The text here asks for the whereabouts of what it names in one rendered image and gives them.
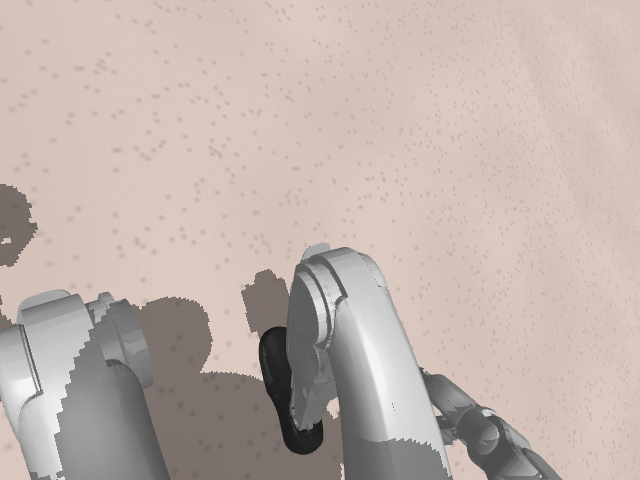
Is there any right robot hand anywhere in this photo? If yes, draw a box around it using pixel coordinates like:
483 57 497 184
419 367 480 445

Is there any right robot arm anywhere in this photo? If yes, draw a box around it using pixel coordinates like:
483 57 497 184
456 406 562 480

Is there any right robot foot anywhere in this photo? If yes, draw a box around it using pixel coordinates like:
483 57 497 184
259 326 323 455

